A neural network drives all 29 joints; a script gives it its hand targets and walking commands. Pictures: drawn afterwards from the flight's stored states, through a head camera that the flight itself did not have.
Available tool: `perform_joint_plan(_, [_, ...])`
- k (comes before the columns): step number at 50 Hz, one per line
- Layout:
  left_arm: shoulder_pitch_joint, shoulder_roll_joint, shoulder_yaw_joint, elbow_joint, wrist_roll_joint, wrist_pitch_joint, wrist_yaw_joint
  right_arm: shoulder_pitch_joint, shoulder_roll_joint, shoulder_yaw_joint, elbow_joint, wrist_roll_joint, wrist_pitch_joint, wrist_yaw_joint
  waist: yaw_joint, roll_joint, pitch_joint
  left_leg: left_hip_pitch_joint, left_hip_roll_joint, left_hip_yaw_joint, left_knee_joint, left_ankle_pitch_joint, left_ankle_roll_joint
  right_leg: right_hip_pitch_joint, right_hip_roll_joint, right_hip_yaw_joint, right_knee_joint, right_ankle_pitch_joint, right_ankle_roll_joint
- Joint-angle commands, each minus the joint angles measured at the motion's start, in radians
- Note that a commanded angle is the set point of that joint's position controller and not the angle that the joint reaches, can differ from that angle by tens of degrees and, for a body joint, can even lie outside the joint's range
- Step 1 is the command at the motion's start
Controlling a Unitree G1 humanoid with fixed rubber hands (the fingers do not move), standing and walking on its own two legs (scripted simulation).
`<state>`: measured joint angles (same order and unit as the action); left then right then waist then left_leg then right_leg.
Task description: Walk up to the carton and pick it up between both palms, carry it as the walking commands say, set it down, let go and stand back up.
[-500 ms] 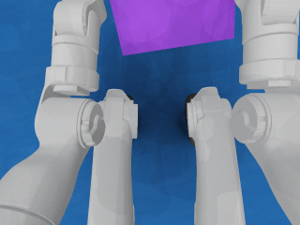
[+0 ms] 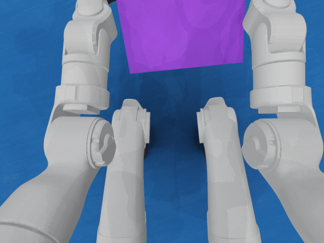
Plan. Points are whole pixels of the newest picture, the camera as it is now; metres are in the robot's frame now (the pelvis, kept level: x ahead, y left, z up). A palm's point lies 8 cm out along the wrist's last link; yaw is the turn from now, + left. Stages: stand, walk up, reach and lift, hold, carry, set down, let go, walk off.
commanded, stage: reach and lift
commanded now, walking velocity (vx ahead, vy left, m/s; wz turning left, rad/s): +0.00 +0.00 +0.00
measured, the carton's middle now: (181, 21) +0.53 -0.02 -0.16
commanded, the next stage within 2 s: none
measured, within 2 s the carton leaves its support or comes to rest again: neither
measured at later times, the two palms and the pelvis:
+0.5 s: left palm out of the picture +0.53 +0.14 +0.00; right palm out of the picture +0.53 -0.15 +0.01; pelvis +0.00 -0.01 +0.06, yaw +1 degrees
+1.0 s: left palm out of the picture +0.49 +0.15 +0.08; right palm out of the picture +0.50 -0.14 +0.08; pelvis +0.00 -0.01 +0.11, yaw +1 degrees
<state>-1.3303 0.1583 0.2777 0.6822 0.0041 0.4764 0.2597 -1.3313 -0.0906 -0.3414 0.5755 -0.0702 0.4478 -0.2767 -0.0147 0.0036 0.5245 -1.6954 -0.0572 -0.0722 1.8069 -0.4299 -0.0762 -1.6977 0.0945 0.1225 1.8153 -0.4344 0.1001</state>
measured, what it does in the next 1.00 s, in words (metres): rises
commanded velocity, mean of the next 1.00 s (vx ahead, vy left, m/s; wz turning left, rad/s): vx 0.00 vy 0.00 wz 0.00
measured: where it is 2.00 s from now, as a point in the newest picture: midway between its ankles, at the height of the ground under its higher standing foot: (174, 144)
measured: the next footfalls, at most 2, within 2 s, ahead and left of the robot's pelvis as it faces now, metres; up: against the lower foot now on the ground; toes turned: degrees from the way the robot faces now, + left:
none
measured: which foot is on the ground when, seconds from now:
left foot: down 0.00-1.00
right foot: down 0.00-1.00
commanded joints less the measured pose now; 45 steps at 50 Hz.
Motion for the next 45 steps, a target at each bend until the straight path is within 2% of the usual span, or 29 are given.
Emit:
perform_joint_plan(1, [-1.047,-1.096,-0.563,-0.331,-0.209,-0.039,-0.447,-0.752,1.121,0.604,0.009,0.233,0.039,0.485,0.016,0.034,-2.547,0.774,-0.08,0.15,-0.304,-0.06,0.047,0.652,0.073,-0.246,-0.232,-0.008,-0.072])
perform_joint_plan(2, [-1.062,-1.083,-0.587,-0.345,-0.211,-0.039,-0.448,-0.74,1.15,0.623,0.03,0.241,0.043,0.492,0.056,0.052,-2.554,0.776,-0.077,0.167,-0.308,-0.042,0.04,0.667,0.066,-0.227,-0.249,0.013,-0.077])
perform_joint_plan(4, [-1.108,-1.065,-0.596,-0.386,-0.194,-0.039,-0.449,-0.691,1.145,0.586,0.089,0.22,0.054,0.5,0.019,0.071,-2.507,0.761,-0.074,0.171,-0.304,-0.097,0.043,0.632,0.069,-0.225,-0.262,-0.057,-0.078])
perform_joint_plan(6, [-1.099,-1.052,-0.539,-0.306,-0.183,-0.033,-0.461,-0.76,1.146,0.574,0.079,0.222,0.05,0.499,0.032,0.053,-2.476,0.704,-0.075,0.186,-0.302,-0.135,0.046,0.676,0.063,-0.211,-0.28,-0.092,-0.075])
perform_joint_plan(7, [-1.136,-1.069,-0.579,-0.351,-0.204,-0.029,-0.466,-0.763,1.144,0.559,0.051,0.217,0.05,0.496,-0.009,0.07,-2.522,0.725,-0.079,0.177,-0.311,-0.149,0.046,0.714,0.065,-0.216,-0.283,-0.078,-0.087])
perform_joint_plan(9, [-1.137,-1.078,-0.563,-0.349,-0.228,-0.036,-0.477,-0.795,1.171,0.576,0.023,0.243,0.049,0.488,0.017,0.062,-2.518,0.686,-0.08,0.197,-0.326,-0.126,0.055,0.816,0.058,-0.165,-0.324,-0.094,-0.078])
perform_joint_plan(10, [-1.124,-1.072,-0.594,-0.409,-0.252,-0.041,-0.478,-0.825,1.18,0.637,-0.05,0.252,0.049,0.48,0.024,0.005,-2.597,0.699,-0.091,0.194,-0.33,-0.055,0.063,0.895,0.061,-0.183,-0.306,0.009,-0.065])
perform_joint_plan(11, [-1.139,-1.081,-0.605,-0.425,-0.264,-0.033,-0.481,-0.763,1.165,0.614,-0.015,0.229,0.062,0.477,-0.023,0.004,-2.664,0.746,-0.094,0.199,-0.335,-0.039,0.057,0.926,0.064,-0.179,-0.332,0.034,-0.07])
perform_joint_plan(12, [-1.088,-1.106,-0.599,-0.366,-0.252,-0.032,-0.488,-0.798,1.159,0.608,-0.036,0.251,0.044,0.47,-0.023,0.035,-2.592,0.689,-0.097,0.202,-0.328,-0.049,0.053,0.909,0.068,-0.174,-0.327,0.043,-0.072])
perform_joint_plan(13, [-1.076,-1.068,-0.608,-0.392,-0.261,-0.037,-0.488,-0.755,1.18,0.656,-0.056,0.255,0.053,0.462,-0.01,-0.024,-2.618,0.702,-0.098,0.197,-0.327,-0.022,0.063,0.942,0.071,-0.18,-0.324,0.064,-0.068])
perform_joint_plan(14, [-0.976,-1.08,-0.568,-0.28,-0.234,-0.026,-0.497,-0.722,1.169,0.628,-0.04,0.246,0.048,0.464,-0.01,-0.018,-2.583,0.689,-0.091,0.192,-0.333,-0.008,0.069,0.915,0.06,-0.175,-0.344,0.062,-0.064])
perform_joint_plan(15, [-1.011,-1.077,-0.557,-0.317,-0.239,-0.033,-0.501,-0.741,1.191,0.629,-0.05,0.244,0.049,0.463,0.015,-0.015,-2.566,0.647,-0.098,0.203,-0.347,-0.036,0.067,0.956,0.063,-0.155,-0.365,0.039,-0.069])
perform_joint_plan(17, [-0.963,-1.086,-0.562,-0.323,-0.226,-0.033,-0.497,-0.655,1.205,0.611,-0.025,0.219,0.053,0.47,-0.004,-0.047,-2.584,0.717,-0.091,0.181,-0.367,-0.031,0.064,0.939,0.068,-0.181,-0.364,0.053,-0.07])
perform_joint_plan(19, [-0.948,-1.085,-0.556,-0.329,-0.223,-0.046,-0.505,-0.725,1.21,0.682,-0.079,0.241,0.041,0.468,0.043,-0.053,-2.613,0.674,-0.101,0.206,-0.357,0.002,0.07,1.01,0.064,-0.158,-0.378,0.058,-0.062])
perform_joint_plan(20, [-0.925,-1.105,-0.575,-0.313,-0.24,-0.038,-0.507,-0.729,1.19,0.683,-0.144,0.24,0.041,0.466,-0.003,-0.074,-2.612,0.709,-0.104,0.18,-0.374,0.03,0.066,0.997,0.069,-0.174,-0.387,0.11,-0.065])
perform_joint_plan(21, [-0.879,-1.116,-0.555,-0.322,-0.22,-0.041,-0.5,-0.676,1.208,0.689,-0.109,0.245,0.045,0.471,0.046,-0.021,-2.623,0.75,-0.099,0.183,-0.39,0.053,0.069,1.004,0.067,-0.162,-0.39,0.109,-0.067])
perform_joint_plan(22, [-0.849,-1.145,-0.573,-0.286,-0.229,-0.033,-0.503,-0.67,1.188,0.672,-0.112,0.23,0.04,0.472,0.003,-0.037,-2.6,0.762,-0.104,0.166,-0.414,0.047,0.063,0.97,0.068,-0.189,-0.4,0.104,-0.063])
perform_joint_plan(24, [-0.818,-1.134,-0.561,-0.283,-0.199,-0.041,-0.498,-0.645,1.197,0.709,-0.124,0.22,0.033,0.475,0.051,-0.048,-2.607,0.786,-0.102,0.163,-0.404,0.105,0.056,0.977,0.068,-0.18,-0.389,0.163,-0.064])
perform_joint_plan(25, [-0.853,-1.137,-0.603,-0.353,-0.228,-0.049,-0.49,-0.624,1.21,0.715,-0.124,0.233,0.032,0.478,0.028,-0.039,-2.586,0.827,-0.1,0.159,-0.409,0.11,0.055,0.957,0.072,-0.173,-0.405,0.155,-0.068])
perform_joint_plan(29, [-0.795,-1.113,-0.599,-0.399,-0.182,-0.049,-0.476,-0.578,1.245,0.764,-0.121,0.253,0.04,0.483,0.086,-0.04,-2.638,0.869,-0.105,0.161,-0.429,0.162,0.055,1.018,0.08,-0.168,-0.416,0.216,-0.057])
perform_joint_plan(30, [-0.809,-1.119,-0.637,-0.426,-0.202,-0.046,-0.474,-0.566,1.214,0.764,-0.135,0.251,0.03,0.481,0.065,0.008,-2.62,0.909,-0.101,0.155,-0.438,0.193,0.043,1.02,0.079,-0.166,-0.414,0.241,-0.069])
perform_joint_plan(31, [-0.776,-1.121,-0.61,-0.368,-0.178,-0.04,-0.473,-0.617,1.2,0.755,-0.168,0.242,0.027,0.484,0.087,-0.003,-2.613,0.907,-0.102,0.153,-0.445,0.163,0.051,0.993,0.074,-0.157,-0.431,0.185,-0.069])
perform_joint_plan(32, [-0.796,-1.137,-0.651,-0.411,-0.198,-0.034,-0.471,-0.615,1.171,0.754,-0.179,0.258,0.028,0.483,0.059,0.061,-2.619,0.914,-0.104,0.158,-0.447,0.132,0.038,1.006,0.078,-0.159,-0.435,0.172,-0.08])
perform_joint_plan(34, [-0.853,-1.123,-0.661,-0.448,-0.212,-0.037,-0.472,-0.551,1.211,0.704,-0.108,0.232,0.032,0.479,0.015,0.042,-2.561,0.9,-0.096,0.138,-0.498,0.046,0.046,1.036,0.071,-0.158,-0.475,0.102,-0.079])
perform_joint_plan(38, [-0.888,-1.093,-0.665,-0.444,-0.204,-0.042,-0.48,-0.519,1.235,0.685,-0.033,0.206,0.043,0.483,0.016,0.042,-2.49,0.899,-0.09,0.133,-0.54,-0.013,0.053,1.039,0.069,-0.148,-0.514,0.056,-0.081])
perform_joint_plan(41, [-0.837,-1.126,-0.667,-0.393,-0.222,-0.032,-0.491,-0.579,1.207,0.704,-0.123,0.211,0.035,0.481,-0.012,0.007,-2.536,0.948,-0.092,0.137,-0.551,0.018,0.056,1.077,0.063,-0.149,-0.543,0.072,-0.079])
perform_joint_plan(43, [-0.869,-1.142,-0.666,-0.395,-0.235,-0.029,-0.494,-0.659,1.184,0.717,-0.162,0.238,0.027,0.48,0.014,0.048,-2.536,0.922,-0.097,0.151,-0.561,0.014,0.048,1.098,0.059,-0.135,-0.556,0.058,-0.087])
perform_joint_plan(44, [-0.817,-1.162,-0.653,-0.339,-0.227,-0.011,-0.497,-0.601,1.162,0.675,-0.116,0.21,0.037,0.481,-0.031,0.043,-2.519,1.006,-0.09,0.126,-0.6,-0.016,0.044,1.098,0.052,-0.163,-0.577,0.039,-0.087])
perform_joint_plan(45, [-0.859,-1.138,-0.638,-0.327,-0.218,-0.019,-0.497,-0.609,1.181,0.635,-0.063,0.193,0.041,0.484,-0.04,0.023,-2.435,0.934,-0.085,0.126,-0.594,-0.062,0.05,1.034,0.059,-0.153,-0.589,-0.009,-0.089])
